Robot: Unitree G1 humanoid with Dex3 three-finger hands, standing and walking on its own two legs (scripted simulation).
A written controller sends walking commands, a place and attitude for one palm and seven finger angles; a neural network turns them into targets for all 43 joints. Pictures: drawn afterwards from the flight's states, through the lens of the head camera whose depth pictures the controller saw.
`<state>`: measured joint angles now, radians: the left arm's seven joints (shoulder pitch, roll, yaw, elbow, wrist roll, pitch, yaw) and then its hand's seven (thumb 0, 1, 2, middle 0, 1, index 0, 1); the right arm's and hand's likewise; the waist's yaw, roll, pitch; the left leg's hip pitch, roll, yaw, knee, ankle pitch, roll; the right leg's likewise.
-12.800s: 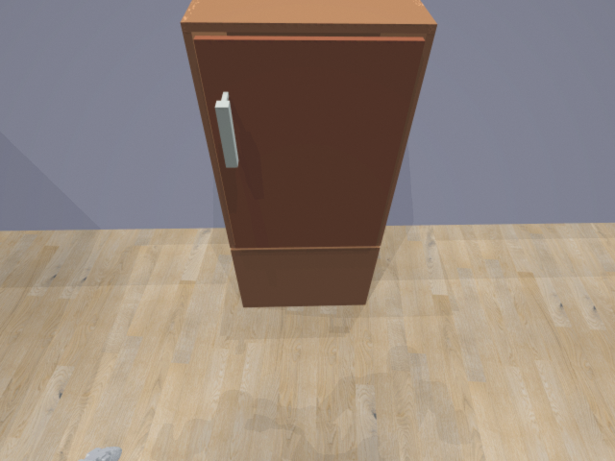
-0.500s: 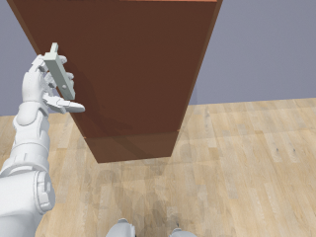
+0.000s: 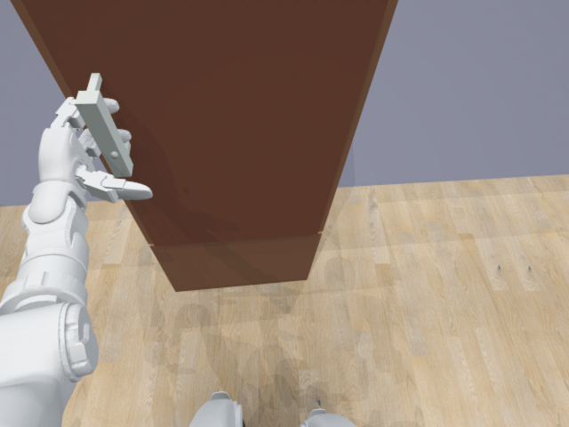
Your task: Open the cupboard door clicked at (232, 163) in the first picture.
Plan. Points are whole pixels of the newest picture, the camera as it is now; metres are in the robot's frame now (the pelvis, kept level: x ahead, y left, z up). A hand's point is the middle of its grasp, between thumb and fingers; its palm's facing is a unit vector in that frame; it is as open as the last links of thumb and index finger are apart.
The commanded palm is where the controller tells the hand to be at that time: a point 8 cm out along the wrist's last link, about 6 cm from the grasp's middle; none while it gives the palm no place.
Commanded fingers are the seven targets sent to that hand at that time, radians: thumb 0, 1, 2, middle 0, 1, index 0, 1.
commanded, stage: close the thumb around the handle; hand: left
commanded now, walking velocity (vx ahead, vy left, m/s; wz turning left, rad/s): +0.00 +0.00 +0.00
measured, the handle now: (110, 127) +0.52 +0.24 +0.09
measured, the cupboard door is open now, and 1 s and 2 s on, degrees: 0 3 43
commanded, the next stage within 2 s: pull the door open along its arc in 0.64 s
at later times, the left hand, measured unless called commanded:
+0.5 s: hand (114, 154) +0.47 +0.22 +0.09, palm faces +0.06 -1.00 +0.00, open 6.6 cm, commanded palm +0.45 +0.27 +0.09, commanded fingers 0.00 0.90 0.90 -0.40 -1.35 -0.40 -1.35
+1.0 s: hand (122, 166) +0.45 +0.21 +0.09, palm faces +0.09 -1.00 +0.00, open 6.1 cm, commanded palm +0.39 +0.25 +0.09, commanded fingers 0.00 0.90 0.90 -0.40 -1.35 -0.40 -1.35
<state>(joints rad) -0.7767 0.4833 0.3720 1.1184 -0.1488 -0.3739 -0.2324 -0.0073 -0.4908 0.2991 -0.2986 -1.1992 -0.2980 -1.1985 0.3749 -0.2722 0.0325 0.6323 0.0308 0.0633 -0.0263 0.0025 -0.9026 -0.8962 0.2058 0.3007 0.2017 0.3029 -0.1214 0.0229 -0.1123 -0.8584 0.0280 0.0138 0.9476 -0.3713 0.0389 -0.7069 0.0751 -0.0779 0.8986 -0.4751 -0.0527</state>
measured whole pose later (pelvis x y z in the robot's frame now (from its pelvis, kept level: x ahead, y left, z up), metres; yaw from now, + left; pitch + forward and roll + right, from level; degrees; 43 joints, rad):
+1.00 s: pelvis +0.01 +0.01 +0.01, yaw -1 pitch +15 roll -2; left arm -0.59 0.40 0.35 0.91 -0.18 -0.35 -0.17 0.00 0.69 0.78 -0.33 -1.35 -0.33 -1.35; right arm 0.40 -0.26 0.02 0.61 0.03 0.08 0.00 0.00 -0.90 -0.90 0.21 0.30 0.20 0.30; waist -0.11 0.03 -0.13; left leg -0.80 0.03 0.04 0.92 -0.38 0.05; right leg -0.66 0.08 -0.04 0.87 -0.47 -0.04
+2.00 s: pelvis +0.01 -0.06 +0.01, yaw +4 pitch +5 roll +2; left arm 0.32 -0.08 -0.21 -0.11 0.03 -0.10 0.52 0.02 0.55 0.74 -0.35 -1.32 -0.38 -1.32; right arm 0.22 -0.21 0.02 0.55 -0.05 0.06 -0.01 0.01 -0.90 -0.90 0.20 0.30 0.20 0.30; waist 0.00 0.04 -0.14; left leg -0.57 0.00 -0.04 0.84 -0.35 -0.02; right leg -0.43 0.06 -0.12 0.86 -0.52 -0.12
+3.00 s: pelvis -0.01 -0.01 +0.01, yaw +1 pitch +6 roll +0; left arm 0.42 0.06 -0.26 -0.19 -0.07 -0.26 0.09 -0.01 -0.50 0.30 -0.19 -0.36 -0.18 -0.36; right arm 0.26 -0.22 0.04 0.43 0.00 -0.01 0.01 0.01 -0.90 -0.90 0.20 0.30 0.20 0.30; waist 0.00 0.05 -0.11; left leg -0.64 -0.03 -0.01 0.91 -0.37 0.02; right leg -0.51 0.05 -0.05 0.92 -0.51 -0.06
